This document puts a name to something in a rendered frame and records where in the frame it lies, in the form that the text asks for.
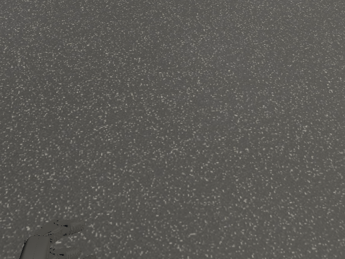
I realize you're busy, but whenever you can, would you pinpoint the robot left hand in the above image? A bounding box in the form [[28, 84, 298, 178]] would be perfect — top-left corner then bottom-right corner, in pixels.
[[19, 219, 96, 259]]

